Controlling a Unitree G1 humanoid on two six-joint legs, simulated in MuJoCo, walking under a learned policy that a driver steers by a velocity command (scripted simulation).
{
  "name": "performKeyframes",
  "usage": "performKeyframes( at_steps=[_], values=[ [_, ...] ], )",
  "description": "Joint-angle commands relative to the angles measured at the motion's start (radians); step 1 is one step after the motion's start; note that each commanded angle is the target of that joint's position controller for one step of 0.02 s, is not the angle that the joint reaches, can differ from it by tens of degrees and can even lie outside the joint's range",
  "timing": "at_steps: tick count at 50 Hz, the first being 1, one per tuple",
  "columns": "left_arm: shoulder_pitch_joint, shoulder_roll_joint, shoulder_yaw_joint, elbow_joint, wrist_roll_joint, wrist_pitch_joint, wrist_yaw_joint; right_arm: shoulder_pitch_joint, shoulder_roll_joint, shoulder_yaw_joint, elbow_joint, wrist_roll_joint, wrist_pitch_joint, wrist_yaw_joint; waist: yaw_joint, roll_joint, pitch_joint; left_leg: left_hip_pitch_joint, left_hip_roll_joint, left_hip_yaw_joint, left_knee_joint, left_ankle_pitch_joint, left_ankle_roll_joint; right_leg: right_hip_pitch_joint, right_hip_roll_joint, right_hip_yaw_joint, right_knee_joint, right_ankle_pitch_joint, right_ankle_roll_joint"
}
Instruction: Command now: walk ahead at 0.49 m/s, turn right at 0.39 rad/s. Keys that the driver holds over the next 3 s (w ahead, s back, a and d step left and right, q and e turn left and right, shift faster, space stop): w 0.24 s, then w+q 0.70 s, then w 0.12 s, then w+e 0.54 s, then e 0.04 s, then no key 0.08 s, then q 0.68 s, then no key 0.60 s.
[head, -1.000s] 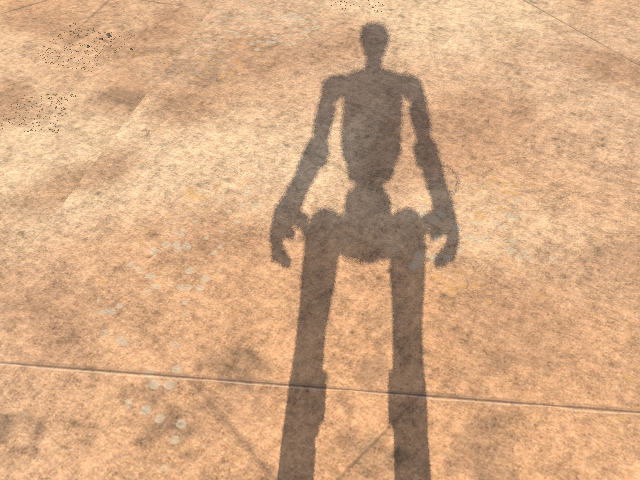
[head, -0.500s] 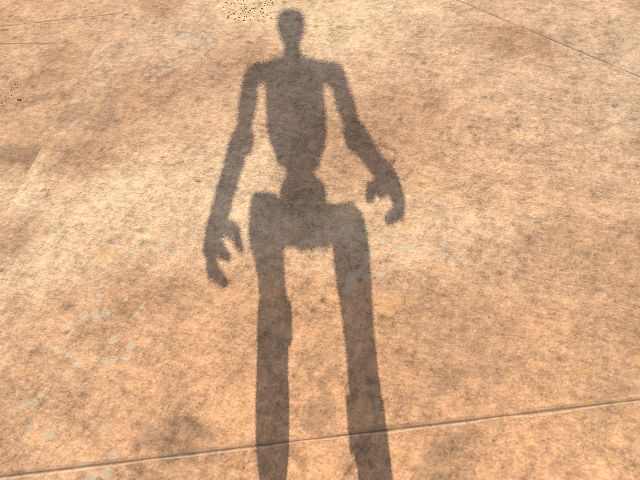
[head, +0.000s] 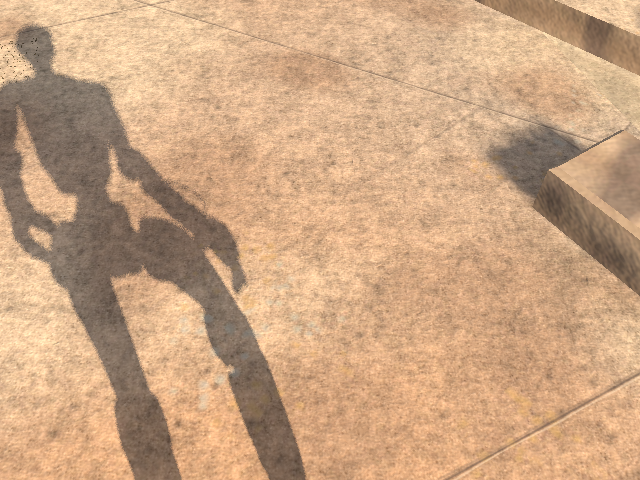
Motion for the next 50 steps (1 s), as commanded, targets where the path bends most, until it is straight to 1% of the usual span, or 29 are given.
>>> performKeyframes(
  at_steps=[1, 5, 9, 11, 12, 13, 14, 15, 16, 17, 18, 20, 21, 24, 29, 31, 34, 37, 38, 39, 40, 41, 42, 43, 44, 45, 46, 47, 50],
  values=[
    [-0.009, -0.006, -0.011, -0.060, -0.001, -0.007, -0.010, 0.021, -0.073, -0.008, -0.026, -0.001, -0.023, 0.008, 0.031, 0.113, 0.023, 0.022, 0.274, -0.184, -0.201, 0.247, 0.121, -0.087, -0.022, 0.041, -0.083, 0.105, 0.010],
    [-0.177, -0.030, -0.036, -0.101, -0.004, -0.021, -0.022, 0.066, -0.091, -0.006, 0.010, 0.008, -0.015, 0.009, -0.004, 0.123, 0.042, 0.013, 0.233, -0.078, -0.200, 0.328, 0.096, 0.016, -0.015, -0.074, -0.362, 0.219, 0.014],
    [-0.261, -0.019, -0.042, -0.122, -0.004, -0.028, -0.015, 0.154, -0.125, -0.008, 0.070, 0.006, 0.005, -0.001, -0.028, 0.128, 0.061, 0.152, 0.282, -0.093, -0.149, 0.435, 0.101, 0.054, -0.009, -0.132, -0.497, 0.121, -0.016],
    [-0.220, -0.006, -0.038, -0.106, 0.002, -0.035, -0.003, 0.165, -0.142, -0.009, 0.093, 0.006, 0.019, -0.007, -0.002, 0.147, 0.032, 0.209, 0.290, -0.078, -0.036, 0.672, 0.093, 0.148, 0.036, -0.158, -0.554, 0.027, -0.048],
    [-0.121, 0.006, -0.030, -0.071, 0.006, -0.044, 0.005, 0.166, -0.148, -0.009, 0.104, 0.008, 0.026, -0.009, 0.047, 0.145, -0.023, 0.211, 0.276, -0.056, 0.094, 0.785, 0.081, 0.278, 0.070, -0.169, -0.612, 0.030, -0.070],
    [0.041, 0.039, -0.014, -0.012, 0.020, -0.057, 0.016, 0.171, -0.135, -0.002, 0.108, 0.017, 0.030, -0.010, 0.111, 0.119, -0.120, 0.114, 0.241, -0.035, 0.283, 0.733, 0.062, 0.523, 0.062, -0.142, -0.647, 0.068, -0.100],
    [0.232, 0.123, 0.010, 0.022, 0.040, -0.065, 0.033, 0.145, -0.094, 0.013, 0.063, 0.021, 0.026, -0.008, 0.188, 0.016, -0.261, -0.110, 0.198, -0.016, 0.581, 0.357, 0.043, 0.803, -0.185, 0.121, -0.660, -0.038, -0.152],
    [0.250, 0.201, 0.029, 0.030, 0.023, -0.058, 0.045, 0.230, 0.003, 0.032, 0.033, 0.044, 0.027, 0.003, 0.137, -0.200, -0.365, -0.464, 0.023, -0.034, 0.910, -0.360, 0.010, 1.026, -0.457, 0.578, -0.767, -0.030, -0.274],
    [0.225, 0.152, 0.025, 0.030, -0.011, -0.051, 0.050, 0.128, -0.118, -0.005, 0.045, 0.022, 0.035, -0.009, 0.157, -0.013, -0.271, -0.540, 0.059, -0.174, 0.959, -0.287, 0.024, 0.922, -0.405, 0.519, -0.794, 0.002, -0.235],
    [0.145, 0.101, 0.008, 0.039, -0.016, -0.057, 0.049, 0.063, -0.101, -0.005, 0.022, 0.027, 0.029, -0.004, 0.110, -0.011, -0.136, -0.537, 0.092, -0.194, 0.919, -0.188, 0.031, 0.783, -0.355, 0.346, -0.822, 0.098, -0.194],
    [0.095, 0.051, -0.004, 0.043, -0.017, -0.065, 0.043, 0.056, -0.080, -0.002, 0.031, 0.027, 0.029, -0.002, 0.074, 0.012, -0.074, -0.491, 0.118, -0.188, 0.861, -0.134, 0.026, 0.667, -0.310, 0.241, -0.863, 0.177, -0.155],
    [0.055, -0.002, -0.017, 0.055, -0.024, -0.080, 0.046, 0.094, -0.050, -0.003, 0.064, -0.001, 0.057, 0.009, 0.021, -0.020, -0.022, -0.406, 0.136, -0.184, 0.805, -0.091, 0.004, 0.535, -0.242, 0.097, -0.920, 0.212, -0.096],
    [0.065, -0.009, -0.019, 0.064, -0.024, -0.089, 0.046, 0.097, -0.037, -0.004, 0.071, -0.006, 0.069, 0.016, 0.013, -0.021, -0.017, -0.389, 0.129, -0.179, 0.807, -0.075, -0.001, 0.510, -0.232, 0.064, -0.938, 0.249, -0.093],
    [0.105, 0.012, -0.012, 0.099, -0.032, -0.108, 0.051, 0.023, -0.019, -0.010, 0.048, -0.010, 0.086, 0.031, -0.002, -0.015, 0.022, -0.472, 0.136, -0.171, 0.787, 0.019, -0.011, 0.509, -0.220, -0.038, -0.972, 0.337, -0.088],
    [0.153, 0.006, -0.017, 0.138, -0.027, -0.108, 0.057, -0.169, -0.005, 0.001, -0.017, -0.008, 0.082, 0.043, 0.023, -0.013, 0.074, -0.528, 0.130, -0.125, 0.560, 0.210, -0.016, 0.525, -0.188, -0.177, -0.977, 0.401, -0.073],
    [0.183, 0.025, -0.015, 0.154, -0.028, -0.107, 0.063, -0.247, 0.002, 0.010, -0.044, -0.010, 0.080, 0.051, 0.044, -0.013, 0.087, -0.499, 0.119, -0.080, 0.444, 0.247, -0.002, 0.551, -0.201, -0.209, -0.977, 0.429, -0.069],
    [0.232, 0.049, -0.011, 0.186, -0.024, -0.097, 0.075, -0.316, -0.010, 0.013, -0.077, -0.015, 0.079, 0.057, 0.060, -0.004, 0.099, -0.482, 0.097, -0.029, 0.342, 0.191, 0.036, 0.656, -0.233, -0.243, -0.935, 0.532, -0.062],
    [0.221, 0.087, -0.004, 0.197, -0.019, -0.081, 0.086, -0.265, -0.034, 0.002, -0.072, -0.017, 0.080, 0.049, 0.022, -0.031, 0.044, -0.366, 0.018, 0.027, 0.306, 0.045, 0.095, 0.742, -0.247, -0.290, -0.759, 0.925, -0.046],
    [0.211, 0.104, 0.002, 0.197, -0.016, -0.072, 0.089, -0.195, -0.050, -0.007, -0.055, -0.017, 0.079, 0.044, -0.012, -0.039, -0.001, -0.287, -0.019, 0.038, 0.298, -0.013, 0.120, 0.750, -0.249, -0.300, -0.633, 1.021, -0.044],
    [0.204, 0.121, 0.007, 0.192, -0.016, -0.062, 0.088, -0.092, -0.075, -0.021, -0.025, -0.019, 0.073, 0.039, -0.055, -0.035, -0.065, -0.158, -0.051, 0.028, 0.255, -0.041, 0.147, 0.717, -0.247, -0.302, -0.457, 0.992, -0.041],
    [0.188, 0.125, 0.007, 0.176, -0.018, -0.058, 0.083, 0.061, -0.126, -0.046, 0.022, -0.029, 0.066, 0.028, -0.130, 0.021, -0.148, 0.072, -0.027, -0.058, 0.178, -0.049, 0.189, 0.569, -0.221, -0.311, -0.197, 0.786, -0.016],
    [0.233, 0.020, -0.015, 0.116, -0.038, -0.063, 0.066, 0.112, -0.255, -0.084, 0.022, -0.034, 0.068, 0.011, -0.099, 0.240, -0.260, 0.402, 0.276, -0.517, 0.151, -0.091, 0.329, 0.166, -0.082, -0.308, 0.201, 0.097, 0.039],
    [0.152, 0.061, -0.005, 0.070, -0.032, -0.076, 0.055, 0.096, -0.276, -0.087, 0.007, 0.002, 0.078, 0.014, -0.092, 0.212, -0.321, 0.474, 0.386, -0.920, -0.032, -0.081, 0.401, -0.052, 0.064, -0.090, 0.374, -0.308, 0.058],
    [0.043, 0.065, -0.006, 0.040, -0.030, -0.089, 0.049, 0.052, -0.255, -0.082, 0.015, 0.011, 0.084, 0.006, -0.088, 0.123, -0.172, 0.379, 0.360, -0.765, -0.066, -0.058, 0.358, -0.153, -0.012, -0.011, 0.351, -0.200, 0.047],
    [0.039, 0.059, -0.012, 0.037, -0.035, -0.101, 0.047, 0.001, -0.199, -0.069, 0.015, 0.015, 0.082, 0.000, -0.045, 0.063, -0.070, 0.234, 0.335, -0.651, -0.083, 0.034, 0.314, -0.123, -0.054, -0.021, 0.256, -0.107, 0.046],
    [0.054, 0.052, -0.011, 0.050, -0.028, -0.098, 0.050, -0.045, -0.160, -0.058, 0.010, 0.014, 0.077, -0.002, 0.004, 0.015, -0.017, 0.120, 0.279, -0.559, -0.094, 0.143, 0.266, -0.060, -0.083, -0.020, 0.166, -0.080, 0.050],
    [0.076, 0.044, -0.012, 0.053, -0.009, -0.079, 0.051, -0.076, -0.133, -0.049, 0.007, 0.021, 0.070, -0.004, 0.040, 0.022, -0.004, 0.038, 0.232, -0.488, -0.106, 0.218, 0.240, 0.008, -0.097, -0.017, 0.109, -0.074, 0.065],
    [0.093, 0.036, -0.014, 0.058, 0.003, -0.058, 0.048, -0.086, -0.120, -0.043, 0.001, 0.023, 0.060, -0.003, 0.055, 0.038, -0.019, -0.001, 0.201, -0.445, -0.112, 0.268, 0.231, 0.059, -0.102, -0.018, 0.075, -0.071, 0.077],
    [0.074, 0.013, -0.018, 0.049, 0.005, -0.024, 0.036, -0.041, -0.135, -0.042, 0.018, 0.022, 0.034, 0.002, 0.060, 0.062, -0.022, -0.030, 0.159, -0.363, -0.136, 0.367, 0.214, 0.057, -0.103, -0.053, -0.022, -0.005, 0.100]
  ],
)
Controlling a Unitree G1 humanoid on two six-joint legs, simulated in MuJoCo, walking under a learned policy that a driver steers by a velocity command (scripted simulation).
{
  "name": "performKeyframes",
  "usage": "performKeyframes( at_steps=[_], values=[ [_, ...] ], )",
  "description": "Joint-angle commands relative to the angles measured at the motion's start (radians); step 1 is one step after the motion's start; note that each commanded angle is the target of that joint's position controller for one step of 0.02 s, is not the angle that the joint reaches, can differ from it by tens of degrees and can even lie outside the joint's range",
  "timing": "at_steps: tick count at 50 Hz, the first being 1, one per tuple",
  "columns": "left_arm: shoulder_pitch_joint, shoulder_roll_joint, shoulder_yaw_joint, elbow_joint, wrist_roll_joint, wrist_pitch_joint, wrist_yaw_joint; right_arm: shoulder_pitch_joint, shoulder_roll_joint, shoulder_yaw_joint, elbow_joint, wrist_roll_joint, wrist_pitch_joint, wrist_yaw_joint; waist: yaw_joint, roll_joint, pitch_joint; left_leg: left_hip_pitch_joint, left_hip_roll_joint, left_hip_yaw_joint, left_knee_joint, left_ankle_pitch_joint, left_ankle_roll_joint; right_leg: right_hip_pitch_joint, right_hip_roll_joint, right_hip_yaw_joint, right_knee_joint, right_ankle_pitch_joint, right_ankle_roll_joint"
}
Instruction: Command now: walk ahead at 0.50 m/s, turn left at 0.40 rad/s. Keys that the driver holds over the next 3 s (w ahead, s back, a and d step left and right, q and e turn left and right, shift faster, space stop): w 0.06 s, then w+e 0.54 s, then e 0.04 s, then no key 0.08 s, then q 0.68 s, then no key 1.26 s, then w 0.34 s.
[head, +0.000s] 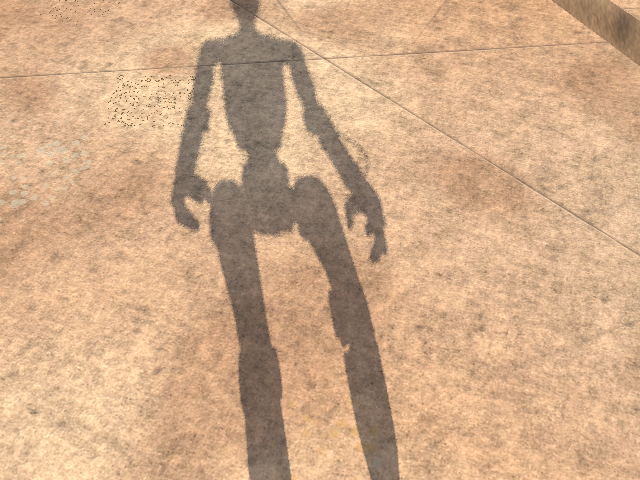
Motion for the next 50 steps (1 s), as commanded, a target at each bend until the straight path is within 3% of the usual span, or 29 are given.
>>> performKeyframes(
  at_steps=[1, 7, 12, 14, 16, 17, 18, 19, 20, 21, 22, 23, 24, 25, 26, 28, 30, 33, 35, 39, 40, 42, 43, 44, 45, 46, 47, 48, 50],
  values=[
    [0.070, 0.062, 0.014, -0.029, 0.005, 0.025, -0.008, 0.040, -0.117, -0.021, -0.044, 0.003, -0.035, -0.002, 0.026, 0.037, -0.043, 0.037, 0.253, -0.230, -0.208, 0.351, 0.116, -0.049, -0.010, -0.040, -0.090, 0.101, 0.023],
    [-0.122, 0.065, 0.008, -0.073, -0.012, 0.024, -0.020, 0.152, -0.105, -0.006, -0.007, -0.001, -0.044, -0.004, -0.056, 0.080, -0.011, 0.208, 0.256, -0.171, -0.230, 0.412, 0.027, -0.148, 0.000, -0.067, -0.354, 0.308, -0.003],
    [-0.230, 0.063, 0.000, -0.107, -0.021, 0.014, -0.034, 0.194, -0.098, 0.008, 0.026, -0.024, -0.050, -0.020, -0.081, 0.077, 0.040, 0.332, 0.314, -0.112, -0.238, 0.482, 0.026, -0.150, 0.047, -0.092, -0.497, 0.286, -0.062],
    [-0.208, 0.069, 0.002, -0.107, -0.023, 0.009, -0.037, 0.169, -0.108, 0.010, 0.034, -0.030, -0.050, -0.030, -0.052, 0.075, 0.043, 0.357, 0.337, -0.074, -0.203, 0.617, 0.017, -0.086, 0.082, -0.099, -0.544, 0.219, -0.098],
    [-0.101, 0.085, 0.012, -0.074, -0.023, 0.008, -0.026, 0.135, -0.127, 0.010, 0.036, -0.035, -0.052, -0.039, 0.003, 0.093, -0.015, 0.371, 0.339, -0.028, -0.062, 0.943, -0.004, 0.070, 0.153, -0.135, -0.565, 0.131, -0.140],
    [0.013, 0.103, 0.023, -0.038, -0.022, 0.004, -0.019, 0.128, -0.137, 0.008, 0.040, -0.039, -0.048, -0.041, 0.050, 0.093, -0.077, 0.375, 0.332, -0.009, 0.090, 1.040, -0.014, 0.181, 0.190, -0.146, -0.590, 0.102, -0.163],
    [0.168, 0.122, 0.036, 0.010, -0.012, -0.004, -0.012, 0.110, -0.147, 0.008, 0.036, -0.033, -0.044, -0.041, 0.124, 0.075, -0.152, 0.294, 0.309, 0.024, 0.300, 0.971, -0.030, 0.376, 0.192, -0.125, -0.658, 0.146, -0.194],
    [0.328, 0.201, 0.060, 0.040, 0.008, -0.005, 0.000, 0.106, -0.125, 0.020, 0.001, -0.026, -0.050, -0.041, 0.176, -0.016, -0.261, 0.084, 0.266, 0.065, 0.610, 0.634, -0.048, 0.621, -0.005, 0.127, -0.667, 0.085, -0.262],
    [0.311, 0.280, 0.083, 0.038, 0.004, 0.002, -0.002, 0.188, -0.045, 0.031, -0.026, -0.004, -0.056, -0.019, 0.086, -0.256, -0.319, -0.338, 0.031, 0.055, 0.976, -0.281, -0.102, 0.863, -0.251, 0.682, -0.770, 0.115, -0.444],
    [0.246, 0.224, 0.075, 0.042, -0.042, 0.009, -0.015, 0.103, -0.116, 0.020, -0.031, -0.032, -0.061, -0.019, 0.085, -0.083, -0.259, -0.448, 0.090, -0.099, 1.015, -0.270, -0.080, 0.816, -0.209, 0.698, -0.834, 0.070, -0.416],
    [0.169, 0.194, 0.068, 0.023, -0.044, 0.013, -0.016, 0.025, -0.121, 0.021, -0.064, -0.022, -0.075, -0.011, 0.065, -0.042, -0.137, -0.471, 0.141, -0.100, 0.968, -0.169, -0.081, 0.678, -0.186, 0.540, -0.853, 0.112, -0.387],
    [0.135, 0.150, 0.059, 0.022, -0.037, 0.012, -0.017, -0.007, -0.115, 0.024, -0.073, -0.022, -0.081, -0.009, 0.042, 0.033, -0.077, -0.438, 0.174, -0.088, 0.903, -0.123, -0.088, 0.567, -0.145, 0.454, -0.878, 0.223, -0.356],
    [0.124, 0.131, 0.052, 0.025, -0.038, 0.010, -0.012, -0.018, -0.104, 0.025, -0.079, -0.030, -0.070, -0.007, 0.015, 0.050, -0.044, -0.401, 0.195, -0.086, 0.851, -0.116, -0.103, 0.484, -0.103, 0.386, -0.889, 0.312, -0.330],
    [0.119, 0.113, 0.045, 0.033, -0.041, 0.006, -0.007, -0.001, -0.090, 0.030, -0.084, -0.041, -0.051, -0.004, -0.014, 0.030, -0.048, -0.353, 0.210, -0.082, 0.803, -0.113, -0.122, 0.429, -0.063, 0.330, -0.905, 0.360, -0.308],
    [0.128, 0.122, 0.046, 0.036, -0.044, -0.002, -0.006, 0.007, -0.077, 0.033, -0.087, -0.046, -0.034, -0.001, -0.023, 0.013, -0.055, -0.332, 0.213, -0.073, 0.767, -0.117, -0.138, 0.404, -0.045, 0.301, -0.914, 0.394, -0.304],
    [0.155, 0.154, 0.055, 0.044, -0.047, -0.011, -0.004, -0.015, -0.062, 0.038, -0.103, -0.050, -0.013, 0.002, -0.025, -0.001, -0.051, -0.340, 0.217, -0.047, 0.697, -0.100, -0.166, 0.362, -0.016, 0.265, -0.932, 0.415, -0.305],
    [0.183, 0.169, 0.059, 0.046, -0.047, -0.010, -0.002, -0.103, -0.062, 0.040, -0.138, -0.049, -0.006, 0.004, -0.006, -0.010, -0.021, -0.382, 0.223, -0.029, 0.597, -0.025, -0.190, 0.340, 0.007, 0.255, -0.958, 0.381, -0.292],
    [0.234, 0.165, 0.058, 0.057, -0.048, -0.002, 0.001, -0.199, -0.054, 0.045, -0.172, -0.039, -0.005, 0.001, 0.026, -0.023, -0.015, -0.388, 0.195, -0.004, 0.442, 0.086, -0.206, 0.378, 0.040, 0.202, -0.885, 0.717, -0.227],
    [0.271, 0.156, 0.054, 0.067, -0.048, 0.005, 0.007, -0.230, -0.045, 0.052, -0.180, -0.029, -0.008, 0.000, 0.054, -0.043, -0.055, -0.353, 0.168, 0.010, 0.370, 0.145, -0.192, 0.427, 0.057, 0.167, -0.829, 0.863, -0.175],
    [0.290, 0.115, 0.036, 0.083, -0.031, 0.014, 0.024, -0.260, -0.039, 0.062, -0.172, -0.023, -0.018, -0.002, 0.081, -0.070, -0.069, -0.273, 0.133, 0.025, 0.222, 0.192, -0.148, 0.510, 0.044, 0.156, -0.788, 0.867, -0.138],
    [0.277, 0.116, 0.033, 0.084, -0.025, 0.012, 0.027, -0.233, -0.051, 0.060, -0.159, -0.024, -0.023, -0.004, 0.067, -0.077, -0.068, -0.236, 0.131, 0.014, 0.191, 0.172, -0.129, 0.525, 0.026, 0.166, -0.765, 0.870, -0.135],
    [0.220, 0.140, 0.036, 0.078, -0.023, 0.004, 0.035, -0.088, -0.092, 0.045, -0.100, -0.028, -0.038, -0.014, -0.006, -0.077, -0.090, -0.102, 0.116, -0.007, 0.091, 0.149, -0.081, 0.551, 0.008, 0.171, -0.649, 0.937, -0.122],
    [0.198, 0.150, 0.037, 0.077, -0.031, -0.001, 0.033, 0.005, -0.100, 0.042, -0.064, -0.029, -0.053, -0.019, -0.057, -0.033, -0.117, 0.019, 0.133, -0.023, -0.015, 0.293, -0.059, 0.536, 0.042, 0.137, -0.522, 0.874, -0.109],
    [0.217, 0.132, 0.028, 0.049, -0.035, -0.010, 0.033, 0.100, -0.150, 0.034, -0.045, -0.034, -0.065, -0.025, -0.068, 0.062, -0.219, 0.230, 0.297, -0.195, 0.061, 0.728, -0.017, 0.417, 0.096, 0.099, -0.327, 0.539, -0.090],
    [0.409, 0.047, 0.016, 0.084, -0.064, 0.004, 0.033, 0.082, -0.198, 0.019, -0.047, -0.021, -0.050, -0.021, 0.016, 0.279, -0.348, 0.425, 0.544, -0.471, 0.113, 1.171, 0.198, 0.226, 0.243, 0.014, -0.030, -0.255, -0.043],
    [0.380, 0.131, 0.025, 0.101, -0.028, 0.021, 0.036, 0.053, -0.146, 0.025, -0.062, 0.013, -0.031, -0.007, 0.011, 0.157, -0.348, 0.363, 0.523, -0.554, 0.040, 1.023, 0.225, 0.161, 0.225, 0.026, 0.029, -0.313, -0.044],
    [0.270, 0.143, 0.031, 0.082, -0.007, 0.031, 0.035, -0.016, -0.137, 0.021, -0.080, 0.018, -0.022, -0.003, 0.010, 0.091, -0.223, 0.264, 0.469, -0.494, 0.003, 0.830, 0.204, 0.096, 0.203, 0.037, 0.090, -0.267, -0.035],
    [0.205, 0.136, 0.029, 0.067, 0.001, 0.037, 0.031, -0.067, -0.114, 0.024, -0.091, 0.011, -0.010, -0.003, 0.017, 0.046, -0.164, 0.178, 0.417, -0.438, -0.036, 0.686, 0.167, 0.076, 0.174, 0.039, 0.073, -0.217, -0.029],
    [0.166, 0.119, 0.026, 0.048, -0.007, 0.062, 0.024, -0.073, -0.115, 0.019, -0.082, 0.005, 0.007, -0.011, 0.038, 0.082, -0.111, 0.050, 0.334, -0.357, -0.092, 0.523, 0.110, 0.108, 0.142, 0.031, 0.002, -0.165, -0.010]
  ],
)
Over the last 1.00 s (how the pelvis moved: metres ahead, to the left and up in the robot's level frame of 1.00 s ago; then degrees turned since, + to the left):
0.53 0.03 0.00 18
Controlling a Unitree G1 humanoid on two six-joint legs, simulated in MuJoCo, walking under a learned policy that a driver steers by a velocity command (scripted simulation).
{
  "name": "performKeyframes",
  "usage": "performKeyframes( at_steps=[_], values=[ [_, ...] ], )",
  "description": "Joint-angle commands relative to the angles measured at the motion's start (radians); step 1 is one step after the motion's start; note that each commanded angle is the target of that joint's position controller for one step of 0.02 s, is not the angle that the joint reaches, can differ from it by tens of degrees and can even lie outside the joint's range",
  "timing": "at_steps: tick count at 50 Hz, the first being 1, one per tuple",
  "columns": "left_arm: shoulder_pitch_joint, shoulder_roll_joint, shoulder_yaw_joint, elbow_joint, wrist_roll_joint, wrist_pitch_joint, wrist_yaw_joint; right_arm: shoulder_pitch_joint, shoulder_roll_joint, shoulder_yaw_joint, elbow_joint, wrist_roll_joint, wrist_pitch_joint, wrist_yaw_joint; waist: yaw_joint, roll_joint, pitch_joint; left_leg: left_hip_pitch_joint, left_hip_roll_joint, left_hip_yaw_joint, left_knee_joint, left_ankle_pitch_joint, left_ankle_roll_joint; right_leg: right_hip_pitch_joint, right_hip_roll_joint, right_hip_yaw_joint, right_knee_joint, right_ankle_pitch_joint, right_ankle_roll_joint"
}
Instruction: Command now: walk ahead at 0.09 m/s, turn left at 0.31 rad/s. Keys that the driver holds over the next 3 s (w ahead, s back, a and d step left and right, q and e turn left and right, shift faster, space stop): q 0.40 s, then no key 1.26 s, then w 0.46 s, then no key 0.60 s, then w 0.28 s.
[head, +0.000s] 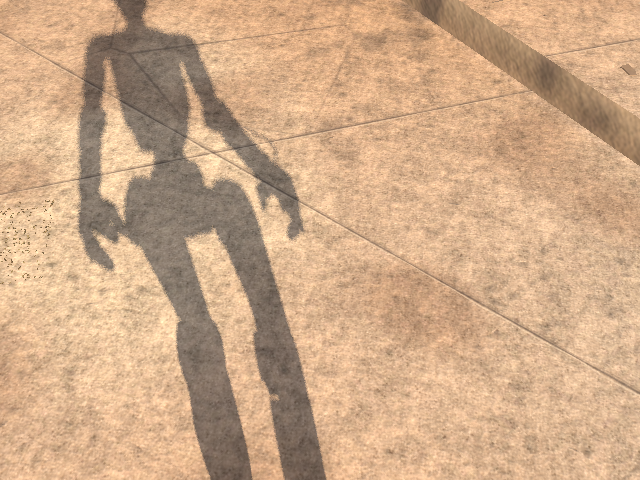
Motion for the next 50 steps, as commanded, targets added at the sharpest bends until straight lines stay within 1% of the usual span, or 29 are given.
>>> performKeyframes(
  at_steps=[1, 3, 8, 10, 14, 16, 18, 19, 20, 21, 22, 23, 24, 26, 28, 30, 32, 34, 36, 37, 38, 39, 40, 41, 42, 44, 45, 47, 50],
  values=[
    [0.092, 0.094, 0.021, -0.035, 0.003, 0.030, -0.001, 0.046, -0.143, -0.046, -0.039, -0.002, 0.016, -0.005, 0.018, 0.090, -0.154, 0.178, 0.246, -0.323, -0.164, 0.360, 0.155, -0.096, -0.062, 0.018, 0.024, 0.042, 0.032],
    [0.083, 0.084, 0.018, -0.040, -0.001, 0.044, 0.004, 0.051, -0.156, -0.056, -0.040, -0.008, 0.025, -0.005, 0.018, 0.099, -0.175, 0.146, 0.220, -0.321, -0.180, 0.230, 0.143, -0.081, -0.055, 0.007, -0.020, 0.049, 0.044],
    [-0.024, 0.092, 0.018, -0.077, -0.005, 0.063, 0.017, 0.071, -0.179, -0.081, -0.045, -0.018, 0.056, -0.007, -0.021, 0.144, -0.142, 0.097, 0.194, -0.421, -0.259, -0.267, 0.120, -0.117, -0.056, 0.012, -0.164, 0.065, 0.052],
    [-0.047, 0.094, 0.017, -0.087, -0.010, 0.062, 0.020, 0.076, -0.186, -0.089, -0.047, -0.020, 0.066, -0.007, -0.032, 0.149, -0.135, 0.093, 0.194, -0.459, -0.271, -0.328, 0.111, -0.114, -0.052, 0.017, -0.205, 0.070, 0.049],
    [-0.049, 0.089, 0.011, -0.096, -0.022, 0.047, 0.027, 0.065, -0.189, -0.100, -0.050, -0.023, 0.079, -0.005, -0.038, 0.154, -0.132, 0.081, 0.183, -0.507, -0.271, -0.330, 0.092, -0.050, -0.026, 0.021, -0.315, 0.060, 0.027],
    [-0.007, 0.089, 0.009, -0.092, -0.032, 0.038, 0.032, 0.045, -0.185, -0.104, -0.054, -0.023, 0.086, -0.001, -0.023, 0.166, -0.129, 0.053, 0.170, -0.529, -0.277, -0.322, 0.071, 0.035, -0.004, 0.019, -0.429, 0.050, 0.004],
    [0.081, 0.094, 0.011, -0.076, -0.034, 0.027, 0.041, 0.009, -0.182, -0.106, -0.062, -0.014, 0.094, 0.001, 0.023, 0.171, -0.119, -0.007, 0.132, -0.525, -0.269, -0.351, 0.020, 0.177, 0.009, 0.008, -0.649, 0.119, -0.028],
    [0.120, 0.125, 0.019, -0.071, -0.025, 0.020, 0.050, -0.002, -0.167, -0.103, -0.073, -0.004, 0.092, 0.000, 0.039, 0.143, -0.106, -0.074, 0.072, -0.477, -0.233, -0.408, -0.042, 0.267, -0.035, 0.039, -0.800, 0.138, -0.047],
    [0.080, 0.207, 0.037, -0.096, -0.020, 0.018, 0.061, 0.073, -0.107, -0.092, -0.069, 0.011, 0.092, -0.004, -0.014, -0.065, -0.136, -0.124, -0.019, -0.349, 0.021, -0.479, -0.083, 0.298, -0.264, 0.285, -0.920, -0.038, -0.088],
    [-0.070, 0.273, 0.048, -0.148, 0.002, 0.020, 0.057, 0.046, -0.128, -0.101, -0.078, -0.001, 0.082, -0.012, -0.021, -0.233, -0.050, -0.254, -0.144, -0.121, 0.284, -0.452, -0.098, 0.136, -0.468, 0.528, -0.993, -0.034, -0.188],
    [-0.084, 0.199, 0.035, -0.146, 0.008, 0.019, 0.048, 0.028, -0.203, -0.115, -0.063, -0.035, 0.077, -0.012, -0.037, -0.067, -0.040, -0.170, -0.047, -0.149, 0.467, -0.391, -0.104, 0.031, -0.447, 0.426, -0.944, 0.114, -0.217],
    [-0.124, 0.142, 0.018, -0.153, 0.001, 0.013, 0.041, 0.067, -0.177, -0.113, -0.048, -0.036, 0.076, -0.003, -0.080, -0.042, -0.057, -0.110, -0.059, -0.150, 0.552, -0.334, -0.095, -0.011, -0.374, 0.322, -0.899, 0.254, -0.192],
    [-0.145, 0.120, 0.012, -0.158, -0.003, 0.009, 0.034, 0.106, -0.159, -0.107, -0.031, -0.037, 0.081, 0.001, -0.097, -0.046, -0.069, -0.098, -0.058, -0.143, 0.628, -0.299, -0.099, 0.006, -0.320, 0.233, -0.869, 0.355, -0.171],
    [-0.119, 0.117, 0.010, -0.161, -0.008, 0.004, 0.030, 0.125, -0.146, -0.100, -0.012, -0.036, 0.091, 0.005, -0.076, -0.098, -0.081, -0.133, -0.056, -0.116, 0.704, -0.298, -0.111, 0.079, -0.278, 0.158, -0.826, 0.521, -0.173],
    [-0.037, 0.121, 0.010, -0.133, -0.008, 0.002, 0.026, 0.065, -0.131, -0.088, -0.025, -0.029, 0.096, 0.002, -0.032, -0.106, -0.071, -0.179, -0.039, -0.110, 0.623, -0.315, -0.129, 0.185, -0.282, 0.147, -0.794, 0.639, -0.187],
    [0.026, 0.128, 0.012, -0.103, -0.009, -0.002, 0.026, 0.022, -0.109, -0.073, -0.030, -0.021, 0.099, -0.002, 0.002, -0.117, -0.086, -0.167, -0.023, -0.110, 0.491, -0.339, -0.142, 0.280, -0.294, 0.151, -0.765, 0.722, -0.191],
    [0.034, 0.140, 0.013, -0.089, -0.009, -0.002, 0.024, 0.003, -0.094, -0.059, -0.026, -0.012, 0.101, -0.006, 0.012, -0.141, -0.105, -0.076, -0.006, -0.074, 0.348, -0.376, -0.141, 0.293, -0.292, 0.136, -0.740, 0.760, -0.186],
    [0.034, 0.156, 0.016, -0.077, -0.004, 0.003, 0.017, -0.009, -0.093, -0.049, -0.020, 0.002, 0.102, -0.015, 0.022, -0.169, -0.116, 0.035, -0.001, -0.017, 0.214, -0.403, -0.127, 0.266, -0.290, 0.130, -0.720, 0.803, -0.184],
    [0.037, 0.163, 0.019, -0.057, -0.006, 0.011, 0.012, 0.015, -0.092, -0.044, -0.001, 0.010, 0.098, -0.026, 0.006, -0.178, -0.115, 0.113, 0.004, 0.006, 0.045, -0.314, -0.107, 0.260, -0.287, 0.138, -0.687, 0.860, -0.171],
    [0.029, 0.162, 0.019, -0.047, -0.011, 0.014, 0.012, 0.046, -0.085, -0.040, 0.017, 0.008, 0.091, -0.031, -0.021, -0.153, -0.112, 0.190, 0.015, 0.009, -0.118, -0.169, -0.095, 0.237, -0.277, 0.128, -0.663, 0.857, -0.143],
    [0.035, 0.150, 0.016, -0.040, -0.014, 0.012, 0.012, 0.060, -0.102, -0.040, 0.030, 0.000, 0.080, -0.039, -0.026, -0.122, -0.122, 0.300, 0.056, -0.044, -0.223, -0.024, -0.081, 0.178, -0.273, 0.129, -0.652, 0.793, -0.099],
    [0.048, 0.119, 0.007, -0.049, -0.019, 0.002, 0.007, 0.071, -0.151, -0.045, 0.034, -0.018, 0.066, -0.047, -0.011, -0.039, -0.167, 0.433, 0.168, -0.160, -0.221, 0.072, -0.062, 0.089, -0.246, 0.104, -0.623, 0.647, -0.052],
    [0.066, 0.054, -0.010, -0.054, -0.035, -0.003, 0.004, 0.015, -0.198, -0.048, 0.040, -0.016, 0.061, -0.045, 0.040, 0.123, -0.139, 0.392, 0.280, -0.253, -0.141, 0.352, 0.007, 0.044, -0.154, 0.023, -0.669, 0.368, -0.018],
    [0.049, 0.068, -0.011, -0.022, -0.026, 0.005, 0.013, 0.000, -0.133, -0.030, 0.046, -0.008, 0.056, -0.036, 0.010, 0.102, -0.136, 0.322, 0.290, -0.233, -0.123, 0.338, 0.039, 0.133, -0.154, 0.014, -0.714, 0.263, -0.008],
    [0.029, 0.084, -0.006, -0.008, -0.021, 0.011, 0.016, -0.020, -0.110, -0.022, 0.050, -0.009, 0.050, -0.031, 0.007, 0.112, -0.105, 0.292, 0.248, -0.213, -0.132, 0.234, 0.019, 0.151, -0.147, 0.024, -0.729, 0.301, -0.006],
    [-0.004, 0.110, 0.004, 0.009, -0.018, 0.016, 0.009, -0.004, -0.115, -0.018, 0.077, -0.010, 0.046, -0.038, -0.011, 0.124, -0.069, 0.251, 0.191, -0.186, -0.152, 0.134, -0.015, 0.183, -0.154, 0.029, -0.730, 0.400, -0.006],
    [0.009, 0.101, 0.001, 0.022, -0.018, 0.017, 0.006, 0.012, -0.117, -0.017, 0.095, -0.006, 0.044, -0.042, -0.007, 0.125, -0.070, 0.242, 0.181, -0.178, -0.160, 0.117, -0.020, 0.199, -0.163, 0.031, -0.736, 0.420, -0.004],
    [0.030, 0.075, -0.008, 0.059, -0.018, 0.018, 0.006, 0.023, -0.106, -0.013, 0.120, -0.004, 0.042, -0.043, -0.005, 0.084, -0.056, 0.236, 0.173, -0.171, -0.166, 0.073, -0.023, 0.201, -0.167, 0.032, -0.747, 0.416, 0.000],
    [0.029, 0.068, -0.010, 0.098, -0.016, 0.022, 0.009, 0.020, -0.101, -0.008, 0.143, -0.005, 0.039, -0.043, -0.003, 0.054, -0.035, 0.209, 0.169, -0.174, -0.180, 0.013, -0.020, 0.205, -0.170, 0.033, -0.756, 0.398, 0.004]
  ],
)
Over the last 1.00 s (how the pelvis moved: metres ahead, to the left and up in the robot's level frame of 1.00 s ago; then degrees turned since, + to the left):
0.51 -0.06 -0.01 -12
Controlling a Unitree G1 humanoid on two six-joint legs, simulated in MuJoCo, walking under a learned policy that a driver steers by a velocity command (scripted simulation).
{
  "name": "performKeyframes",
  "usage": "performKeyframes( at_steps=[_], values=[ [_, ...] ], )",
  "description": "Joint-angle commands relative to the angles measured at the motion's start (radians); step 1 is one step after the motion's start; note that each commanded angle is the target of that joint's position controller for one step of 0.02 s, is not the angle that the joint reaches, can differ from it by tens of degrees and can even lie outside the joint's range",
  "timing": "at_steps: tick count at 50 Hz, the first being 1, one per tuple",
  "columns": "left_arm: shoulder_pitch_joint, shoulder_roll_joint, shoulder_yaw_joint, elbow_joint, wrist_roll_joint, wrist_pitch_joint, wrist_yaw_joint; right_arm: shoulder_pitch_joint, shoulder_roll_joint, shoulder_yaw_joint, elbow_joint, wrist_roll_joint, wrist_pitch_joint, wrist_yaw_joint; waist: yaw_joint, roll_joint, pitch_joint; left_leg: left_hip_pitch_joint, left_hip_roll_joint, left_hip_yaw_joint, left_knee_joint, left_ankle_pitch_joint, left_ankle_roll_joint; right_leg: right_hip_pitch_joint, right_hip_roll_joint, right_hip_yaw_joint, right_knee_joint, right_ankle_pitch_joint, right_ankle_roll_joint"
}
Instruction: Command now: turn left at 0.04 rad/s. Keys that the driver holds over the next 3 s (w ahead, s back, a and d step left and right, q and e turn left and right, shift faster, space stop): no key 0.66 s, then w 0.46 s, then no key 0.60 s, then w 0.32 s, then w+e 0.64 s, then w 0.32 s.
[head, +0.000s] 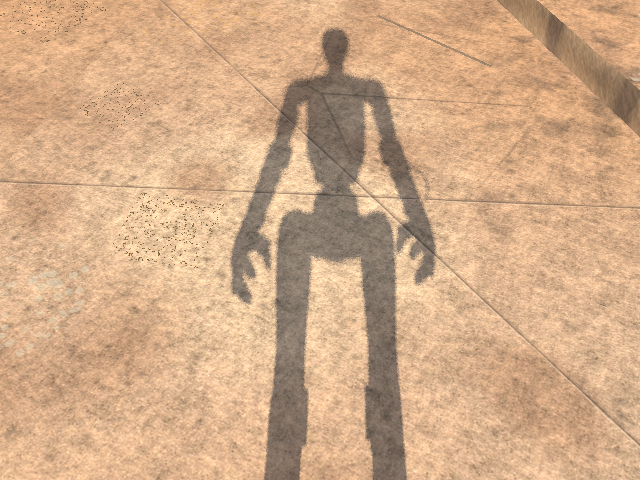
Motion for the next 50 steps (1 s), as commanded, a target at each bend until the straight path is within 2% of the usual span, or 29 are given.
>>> performKeyframes(
  at_steps=[1, 15, 33, 34, 36, 37, 38, 39, 40, 41, 43, 44, 46, 47, 48, 49, 50],
  values=[
    [0.027, 0.083, 0.014, 0.007, 0.001, -0.004, 0.004, 0.028, -0.119, -0.018, 0.003, 0.000, -0.010, -0.005, -0.011, 0.057, 0.027, -0.078, 0.140, -0.129, -0.095, 0.160, 0.030, 0.024, -0.075, 0.078, -0.036, 0.116, -0.018],
    [0.037, 0.053, 0.000, 0.112, -0.001, -0.004, 0.010, 0.096, -0.085, 0.001, 0.094, -0.002, -0.017, -0.007, -0.014, 0.027, 0.031, -0.098, 0.121, -0.114, -0.101, 0.117, 0.029, 0.022, -0.086, 0.080, -0.033, 0.103, -0.019],
    [0.075, 0.011, -0.011, 0.163, -0.002, -0.007, 0.018, 0.171, -0.037, 0.009, 0.141, -0.003, -0.018, -0.012, -0.021, 0.022, 0.043, -0.093, 0.113, -0.093, -0.071, 0.147, 0.027, -0.009, -0.087, 0.083, -0.024, 0.105, -0.024],
    [0.084, 0.004, -0.012, 0.167, -0.001, -0.007, 0.017, 0.181, -0.034, 0.010, 0.144, -0.004, -0.017, -0.012, -0.022, 0.026, 0.022, -0.087, 0.106, -0.093, -0.083, 0.055, 0.029, -0.003, -0.077, 0.077, -0.026, 0.037, -0.025],
    [0.083, 0.015, -0.003, 0.157, 0.005, -0.003, 0.014, 0.190, -0.072, -0.008, 0.141, -0.005, -0.008, -0.011, -0.027, 0.062, 0.045, -0.119, 0.092, -0.118, -0.093, -0.246, 0.062, -0.049, -0.021, 0.034, 0.045, -0.193, -0.041],
    [0.074, 0.014, -0.001, 0.145, 0.010, 0.000, 0.009, 0.203, -0.090, -0.018, 0.138, -0.007, -0.002, -0.009, -0.035, 0.089, 0.078, -0.141, 0.109, -0.160, -0.109, -0.417, 0.090, -0.114, 0.005, 0.017, 0.095, -0.304, -0.052],
    [0.049, 0.006, -0.001, 0.128, 0.017, -0.001, 0.003, 0.234, -0.098, -0.026, 0.138, -0.009, 0.002, -0.006, -0.054, 0.109, 0.125, -0.145, 0.148, -0.227, -0.146, -0.543, 0.121, -0.203, 0.024, 0.002, 0.156, -0.350, -0.057],
    [0.027, -0.021, -0.005, 0.108, 0.025, -0.005, -0.003, 0.272, -0.109, -0.034, 0.144, -0.009, 0.003, -0.005, -0.069, 0.150, 0.154, -0.130, 0.214, -0.320, -0.194, -0.625, 0.159, -0.273, 0.036, -0.031, 0.237, -0.327, -0.058],
    [0.009, -0.038, -0.009, 0.089, 0.034, -0.015, -0.008, 0.292, -0.111, -0.041, 0.147, -0.011, 0.001, -0.004, -0.076, 0.174, 0.178, -0.131, 0.278, -0.397, -0.225, -0.634, 0.196, -0.308, 0.016, -0.051, 0.304, -0.265, -0.060],
    [-0.007, -0.031, -0.007, 0.071, 0.032, -0.027, -0.012, 0.289, -0.106, -0.044, 0.143, -0.015, -0.005, -0.003, -0.075, 0.168, 0.185, -0.134, 0.309, -0.429, -0.242, -0.589, 0.217, -0.330, -0.008, -0.040, 0.344, -0.236, -0.065],
    [-0.004, -0.012, 0.002, 0.049, 0.023, -0.051, -0.023, 0.261, -0.115, -0.053, 0.127, -0.021, -0.020, 0.002, -0.053, 0.142, 0.161, -0.109, 0.310, -0.397, -0.226, -0.469, 0.220, -0.329, -0.025, -0.028, 0.334, -0.256, -0.077],
    [0.028, -0.018, 0.003, 0.049, 0.017, -0.062, -0.028, 0.235, -0.117, -0.056, 0.118, -0.016, -0.026, 0.004, -0.027, 0.138, 0.154, -0.139, 0.291, -0.353, -0.199, -0.424, 0.207, -0.258, -0.022, -0.038, 0.258, -0.230, -0.085],
    [0.200, -0.033, 0.011, 0.107, 0.002, -0.077, -0.026, 0.150, -0.094, -0.055, 0.088, -0.002, -0.035, 0.008, 0.060, 0.090, 0.128, -0.324, 0.192, -0.216, -0.079, -0.338, 0.151, 0.074, 0.033, -0.071, 0.061, -0.119, -0.091],
    [0.306, 0.010, 0.026, 0.135, 0.009, -0.083, -0.017, 0.113, -0.054, -0.044, 0.062, -0.007, -0.048, 0.012, 0.101, -0.021, 0.106, -0.449, 0.115, -0.111, 0.106, -0.267, 0.112, 0.238, -0.060, 0.079, -0.040, -0.185, -0.100],
    [0.438, 0.122, 0.057, 0.153, 0.009, -0.086, -0.011, 0.088, 0.023, -0.024, 0.021, -0.003, -0.062, 0.022, 0.137, -0.267, 0.044, -0.604, -0.020, 0.076, 0.442, -0.243, 0.061, 0.349, -0.297, 0.495, -0.233, -0.470, -0.168],
    [0.435, 0.122, 0.059, 0.169, 0.004, -0.073, -0.012, 0.076, -0.060, -0.042, 0.009, -0.039, -0.064, 0.029, 0.098, -0.189, 0.097, -0.669, 0.013, 0.064, 0.627, -0.287, 0.066, 0.272, -0.380, 0.621, -0.253, -0.505, -0.212],
    [0.335, 0.072, 0.046, 0.132, 0.007, -0.074, -0.016, 0.071, -0.056, -0.043, 0.014, -0.046, -0.069, 0.040, 0.044, -0.061, 0.152, -0.678, 0.066, 0.030, 0.710, -0.197, 0.072, 0.193, -0.353, 0.554, -0.249, -0.469, -0.208]
  ],
)
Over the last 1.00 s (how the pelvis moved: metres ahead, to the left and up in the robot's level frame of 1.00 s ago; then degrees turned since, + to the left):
0.00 -0.01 0.01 19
